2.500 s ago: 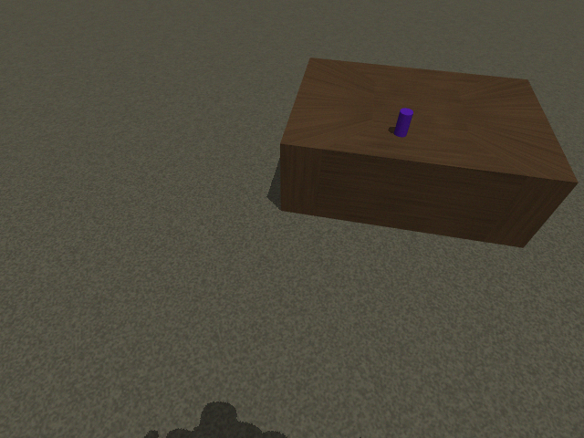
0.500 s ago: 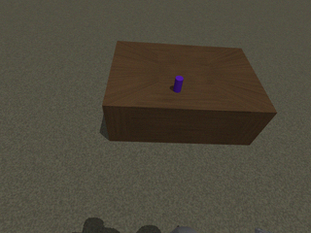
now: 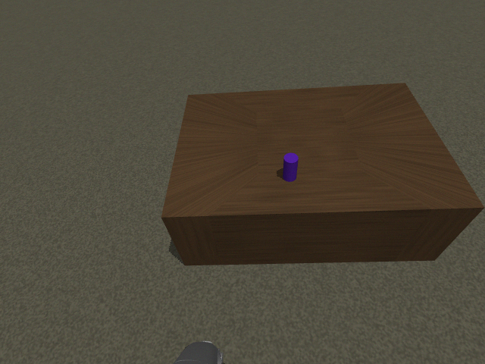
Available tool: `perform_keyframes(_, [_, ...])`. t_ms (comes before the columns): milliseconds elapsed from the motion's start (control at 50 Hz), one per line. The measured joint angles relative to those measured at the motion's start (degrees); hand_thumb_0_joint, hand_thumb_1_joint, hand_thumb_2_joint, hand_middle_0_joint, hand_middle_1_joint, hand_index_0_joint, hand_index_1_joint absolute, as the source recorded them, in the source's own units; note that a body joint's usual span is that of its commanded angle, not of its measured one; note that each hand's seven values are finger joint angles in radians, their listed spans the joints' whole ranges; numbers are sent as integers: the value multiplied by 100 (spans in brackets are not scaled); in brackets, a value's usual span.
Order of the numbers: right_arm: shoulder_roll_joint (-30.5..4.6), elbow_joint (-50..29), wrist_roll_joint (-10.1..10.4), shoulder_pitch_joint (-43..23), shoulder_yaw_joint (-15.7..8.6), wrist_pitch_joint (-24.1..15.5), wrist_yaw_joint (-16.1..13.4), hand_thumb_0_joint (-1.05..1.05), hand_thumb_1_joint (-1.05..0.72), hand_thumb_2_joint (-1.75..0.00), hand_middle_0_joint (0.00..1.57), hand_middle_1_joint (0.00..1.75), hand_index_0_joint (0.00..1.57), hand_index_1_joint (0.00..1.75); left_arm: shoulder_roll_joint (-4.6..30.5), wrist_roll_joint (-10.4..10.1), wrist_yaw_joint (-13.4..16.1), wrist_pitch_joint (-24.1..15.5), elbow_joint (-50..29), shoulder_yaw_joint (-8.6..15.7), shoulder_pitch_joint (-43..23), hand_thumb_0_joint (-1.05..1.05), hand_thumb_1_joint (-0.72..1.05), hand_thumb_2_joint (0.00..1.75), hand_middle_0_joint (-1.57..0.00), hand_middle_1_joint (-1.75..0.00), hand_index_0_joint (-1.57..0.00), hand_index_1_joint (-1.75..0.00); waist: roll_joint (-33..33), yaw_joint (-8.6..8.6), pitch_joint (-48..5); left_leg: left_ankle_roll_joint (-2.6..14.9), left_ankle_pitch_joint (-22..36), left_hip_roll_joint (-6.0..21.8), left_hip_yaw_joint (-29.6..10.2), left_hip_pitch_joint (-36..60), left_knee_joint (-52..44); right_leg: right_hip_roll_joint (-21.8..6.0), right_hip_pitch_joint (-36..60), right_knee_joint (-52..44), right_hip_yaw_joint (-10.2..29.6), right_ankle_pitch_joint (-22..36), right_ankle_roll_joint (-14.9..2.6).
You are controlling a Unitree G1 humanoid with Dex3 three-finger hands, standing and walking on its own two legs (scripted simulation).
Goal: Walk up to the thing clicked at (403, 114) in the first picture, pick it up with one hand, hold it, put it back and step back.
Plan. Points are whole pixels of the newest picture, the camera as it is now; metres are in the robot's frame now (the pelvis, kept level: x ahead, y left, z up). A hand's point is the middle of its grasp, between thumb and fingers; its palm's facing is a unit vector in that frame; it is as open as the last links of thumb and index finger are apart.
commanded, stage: walk up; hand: right
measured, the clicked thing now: (290, 167) +0.81 -0.10 -0.33
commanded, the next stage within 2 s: none
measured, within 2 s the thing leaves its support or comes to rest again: neither
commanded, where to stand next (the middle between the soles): +0.32 +0.08 m, yaw +2 degrees
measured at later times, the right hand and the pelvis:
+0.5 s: hand (356, 313) +0.24 -0.18 -0.12, palm faces -0.06 +0.92 -0.38, open 7.4 cm; pelvis +0.17 +0.08 +0.00, yaw +2 degrees
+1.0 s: hand (341, 285) +0.31 -0.18 -0.17, palm faces -0.05 +0.93 -0.36, open 7.4 cm; pelvis +0.24 +0.08 -0.02, yaw +1 degrees
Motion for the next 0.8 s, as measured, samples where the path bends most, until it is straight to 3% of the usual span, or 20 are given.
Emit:
perform_keyframes(100, [-13, 10, -84, -44, -100, 82, 86, 1, -91, -89, 20, 30, 20, 30, 97, 78, 12, 14, -20, 55, 198, 1, 90, 90, -21, -30, -21, -30, -32, 7, -54, -136, 343, 140, 58, -174, -1077, 50, 360, -228, -147, -214, 42])
perform_keyframes(220, [49, 73, -152, -146, -112, 19, 153, 1, -91, -89, 20, 30, 20, 30, 373, 72, 50, 40, -58, 132, 283, 1, 90, 90, -21, -30, -21, -30, -289, 63, -37, 6, 524, 148, 403, 434, -2540, -74, 552, 277, -250, -919, 284])
perform_keyframes(260, [142, 44, -180, -249, -115, -87, 128, 1, -91, -89, 20, 30, 20, 30, 466, 67, 89, 116, 17, 154, 236, 1, 90, 90, -21, -30, -21, -30, -631, 62, 60, 29, 541, -86, 626, 561, -2392, -391, 349, 1085, -78, -1202, 134])
perform_keyframes(320, [158, -132, -93, -258, -97, -204, 66, 1, -91, -89, 20, 30, 20, 30, 356, 50, 126, 250, 149, 72, 131, 1, 90, 90, -21, -30, -20, -30, -540, -75, 95, 123, 177, -64, 651, 722, -2186, -120, -426, 2896, 273, -1339, -79])
perform_keyframes(380, [284, -160, -20, -142, -17, -211, -5, 1, -91, -89, 20, 30, 20, 30, 391, 16, 87, 266, 170, 18, 24, 1, 90, 90, -20, -30, -20, -30, -597, -165, 60, 137, 214, -113, 664, 1128, -2623, -32, -1066, 3500, 415, -930, -130])
perform_keyframes(540, [319, -141, -39, 253, 86, -220, -61, 1, -91, -89, 20, 30, 21, 30, 385, 22, 10, 275, 120, 81, -102, 1, 90, 90, -20, -30, -20, -30, -657, -225, 42, 248, 134, -349, 798, 1923, -3365, -360, -1675, 2226, 326, -132, 119])
perform_keyframes(600, [262, -146, -64, 291, 81, -155, -111, 1, -90, -89, 20, 30, 21, 30, 309, 49, 51, 294, 146, 70, -193, 1, 90, 90, -20, -30, -20, -30, -559, -275, 105, 230, -66, -388, 835, 2011, -3262, -360, -1562, 1513, 194, 120, 121])
perform_keyframes(680, [245, -93, -7, 236, 114, -34, -199, 1, -91, -89, 20, 30, 21, 30, 221, 71, 146, 254, 137, 52, -395, 1, 90, 90, -20, -30, -20, -30, -462, -300, 213, 150, -531, -412, 859, 1911, -2703, -156, -1090, 600, 40, 626, 18])
perform_keyframes(720, [200, 23, 66, 84, 114, 45, -245, 1, -91, -89, 20, 30, 20, 30, 67, 100, 199, 204, 182, 45, -559, 1, 90, 90, -20, -30, -20, -30, -189, -263, 297, 118, -789, -212, 785, 1706, -2095, 42, -935, 479, -51, 338, 12])
perform_keyframes(800, [322, 179, 66, -203, 221, 143, -331, 1, -91, -89, 20, 30, 20, 30, -82, 81, 210, 231, 110, -88, -855, 1, 90, 90, -20, -30, -20, -30, -218, -167, 379, 84, -1716, -385, 462, 1215, -1134, -37, -946, 647, 13, 249, -46])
